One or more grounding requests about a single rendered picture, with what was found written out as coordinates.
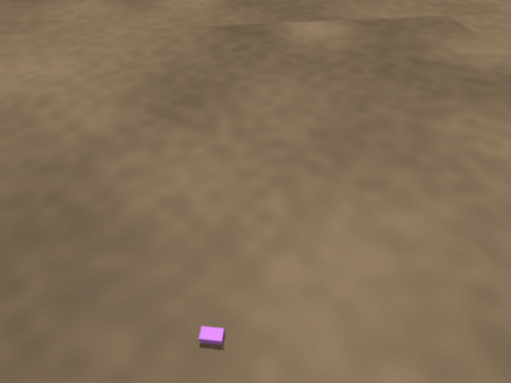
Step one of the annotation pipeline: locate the small box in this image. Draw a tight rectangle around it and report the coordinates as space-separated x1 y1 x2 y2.
199 326 225 345

